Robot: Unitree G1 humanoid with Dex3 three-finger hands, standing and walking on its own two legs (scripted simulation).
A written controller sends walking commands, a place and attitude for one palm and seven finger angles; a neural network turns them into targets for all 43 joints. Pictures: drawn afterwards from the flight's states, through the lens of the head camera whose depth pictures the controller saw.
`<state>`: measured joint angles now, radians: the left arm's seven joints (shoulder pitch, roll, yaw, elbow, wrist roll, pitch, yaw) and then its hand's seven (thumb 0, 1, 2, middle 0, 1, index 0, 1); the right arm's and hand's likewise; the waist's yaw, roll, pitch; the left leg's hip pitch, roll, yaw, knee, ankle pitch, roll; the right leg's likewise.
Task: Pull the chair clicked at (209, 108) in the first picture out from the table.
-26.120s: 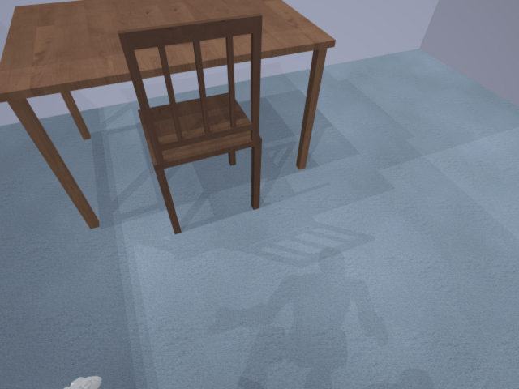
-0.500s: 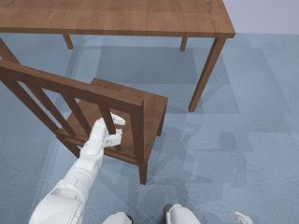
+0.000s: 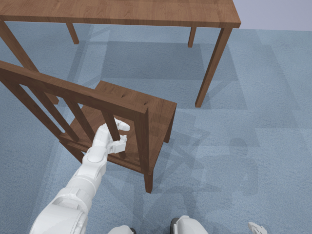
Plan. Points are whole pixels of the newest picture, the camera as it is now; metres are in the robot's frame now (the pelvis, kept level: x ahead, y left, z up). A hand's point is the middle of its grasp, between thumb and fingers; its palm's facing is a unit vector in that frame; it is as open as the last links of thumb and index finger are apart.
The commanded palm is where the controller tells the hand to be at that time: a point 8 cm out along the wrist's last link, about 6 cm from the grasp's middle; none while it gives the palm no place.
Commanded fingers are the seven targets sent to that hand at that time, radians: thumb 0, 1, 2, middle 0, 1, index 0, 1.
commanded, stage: step backward, pulling the chair out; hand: left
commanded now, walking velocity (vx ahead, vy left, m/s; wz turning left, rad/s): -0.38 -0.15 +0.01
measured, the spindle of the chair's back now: (87, 128) +0.41 +0.22 -0.07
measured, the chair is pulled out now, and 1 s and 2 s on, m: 0.40 0.59 0.59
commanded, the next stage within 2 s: stop walking, hand still on the chair in 0.42 s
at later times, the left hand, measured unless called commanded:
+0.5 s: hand (121, 183) +0.24 +0.10 -0.06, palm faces -0.07 -0.98 -0.16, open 5.3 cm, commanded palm +0.25 +0.15 -0.06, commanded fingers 0.00 0.90 0.90 -0.50 -1.45 -0.50 -1.45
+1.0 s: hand (120, 213) +0.17 +0.09 -0.06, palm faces -0.09 -0.98 -0.17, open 5.3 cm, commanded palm +0.16 +0.14 -0.04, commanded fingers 0.00 0.90 0.90 -0.50 -1.45 -0.50 -1.45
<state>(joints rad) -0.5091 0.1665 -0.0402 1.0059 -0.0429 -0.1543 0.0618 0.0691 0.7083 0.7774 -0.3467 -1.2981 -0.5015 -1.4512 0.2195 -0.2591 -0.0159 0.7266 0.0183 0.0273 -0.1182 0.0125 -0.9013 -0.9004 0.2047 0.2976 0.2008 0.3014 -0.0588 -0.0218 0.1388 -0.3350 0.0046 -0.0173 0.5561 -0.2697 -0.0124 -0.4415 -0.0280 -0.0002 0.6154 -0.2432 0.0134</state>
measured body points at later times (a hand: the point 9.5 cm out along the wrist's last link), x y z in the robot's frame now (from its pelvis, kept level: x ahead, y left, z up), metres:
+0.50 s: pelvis -0.11 -0.01 +0.00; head -0.03 -0.02 +0.44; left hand +0.25 +0.15 -0.05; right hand -0.03 -0.28 -0.13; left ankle -0.09 +0.13 -0.73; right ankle -0.05 -0.13 -0.73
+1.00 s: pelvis -0.10 -0.01 +0.00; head -0.09 -0.03 +0.45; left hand +0.17 +0.14 -0.05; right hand +0.00 -0.25 -0.12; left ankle -0.09 +0.13 -0.73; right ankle -0.05 -0.13 -0.73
